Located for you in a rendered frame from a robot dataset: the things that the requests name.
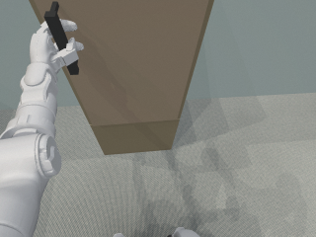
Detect robot left hand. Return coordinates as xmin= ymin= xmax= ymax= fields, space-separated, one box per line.
xmin=30 ymin=19 xmax=84 ymax=74

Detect handle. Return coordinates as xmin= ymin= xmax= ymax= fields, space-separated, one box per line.
xmin=43 ymin=1 xmax=79 ymax=75

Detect robot right shin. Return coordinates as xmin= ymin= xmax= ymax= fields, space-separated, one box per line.
xmin=173 ymin=227 xmax=185 ymax=234

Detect left robot upper arm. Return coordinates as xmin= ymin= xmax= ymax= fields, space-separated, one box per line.
xmin=0 ymin=133 xmax=62 ymax=237

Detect left robot forearm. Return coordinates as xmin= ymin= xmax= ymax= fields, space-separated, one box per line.
xmin=0 ymin=62 xmax=58 ymax=140

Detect cupboard door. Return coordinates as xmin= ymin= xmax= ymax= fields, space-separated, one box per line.
xmin=34 ymin=0 xmax=209 ymax=126

